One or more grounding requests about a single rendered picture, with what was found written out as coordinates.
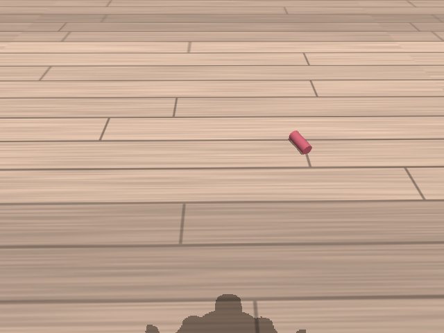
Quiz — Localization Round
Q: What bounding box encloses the can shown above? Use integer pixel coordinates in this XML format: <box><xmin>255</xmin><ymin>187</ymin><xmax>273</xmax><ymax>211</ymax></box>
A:
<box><xmin>289</xmin><ymin>130</ymin><xmax>312</xmax><ymax>154</ymax></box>

